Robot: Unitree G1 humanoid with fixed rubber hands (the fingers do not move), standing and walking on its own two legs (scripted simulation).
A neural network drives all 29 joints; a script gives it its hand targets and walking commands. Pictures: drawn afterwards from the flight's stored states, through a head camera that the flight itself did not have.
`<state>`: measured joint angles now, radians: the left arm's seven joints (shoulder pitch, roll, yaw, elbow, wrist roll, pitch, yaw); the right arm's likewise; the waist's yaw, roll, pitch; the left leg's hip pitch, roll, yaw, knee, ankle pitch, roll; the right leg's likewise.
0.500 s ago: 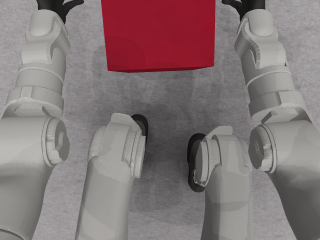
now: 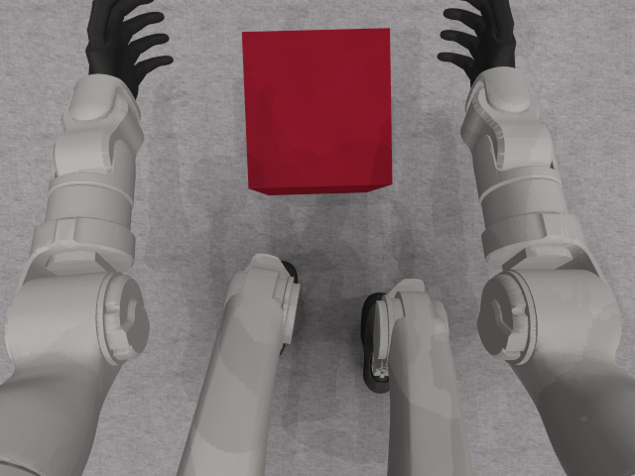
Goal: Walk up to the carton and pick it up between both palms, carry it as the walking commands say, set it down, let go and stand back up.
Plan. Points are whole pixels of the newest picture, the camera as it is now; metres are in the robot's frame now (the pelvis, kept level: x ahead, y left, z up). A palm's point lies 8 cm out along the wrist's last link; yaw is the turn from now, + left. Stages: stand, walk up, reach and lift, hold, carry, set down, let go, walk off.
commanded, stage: set down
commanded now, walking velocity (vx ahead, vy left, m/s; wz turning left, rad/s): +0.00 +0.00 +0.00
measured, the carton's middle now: (317, 128) +0.51 +0.08 -0.37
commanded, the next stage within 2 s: let go in 0.66 s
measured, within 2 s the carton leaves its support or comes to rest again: neither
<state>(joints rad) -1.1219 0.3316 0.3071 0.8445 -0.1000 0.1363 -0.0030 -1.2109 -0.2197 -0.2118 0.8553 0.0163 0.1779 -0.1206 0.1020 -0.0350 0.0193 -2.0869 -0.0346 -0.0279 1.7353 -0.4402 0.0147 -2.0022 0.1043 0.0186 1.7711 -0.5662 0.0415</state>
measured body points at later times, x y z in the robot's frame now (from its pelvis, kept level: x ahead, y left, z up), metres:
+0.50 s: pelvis +0.03 +0.01 +0.14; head +0.32 +0.05 +0.48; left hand +0.49 +0.30 +0.04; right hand +0.56 -0.08 +0.04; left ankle +0.12 +0.11 -0.46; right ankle +0.09 -0.12 -0.46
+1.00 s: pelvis +0.07 +0.01 +0.21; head +0.32 +0.04 +0.58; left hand +0.42 +0.29 +0.09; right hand +0.48 -0.13 +0.09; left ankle +0.12 +0.11 -0.46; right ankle +0.09 -0.12 -0.46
